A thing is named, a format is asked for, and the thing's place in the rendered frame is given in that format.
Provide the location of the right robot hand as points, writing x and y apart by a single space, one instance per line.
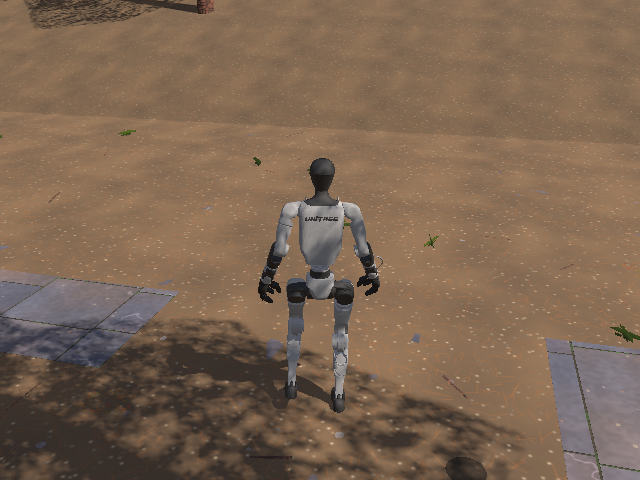
375 284

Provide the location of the right robot forearm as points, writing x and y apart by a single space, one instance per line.
369 264

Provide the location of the robot left thigh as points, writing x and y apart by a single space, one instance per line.
296 293

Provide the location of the right robot upper arm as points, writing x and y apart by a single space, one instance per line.
352 211

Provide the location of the left robot hand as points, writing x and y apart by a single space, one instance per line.
263 288

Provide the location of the robot left foot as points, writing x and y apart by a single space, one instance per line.
291 391

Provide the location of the left robot forearm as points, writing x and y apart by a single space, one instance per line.
271 266

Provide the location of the left robot upper arm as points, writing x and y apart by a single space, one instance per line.
289 211

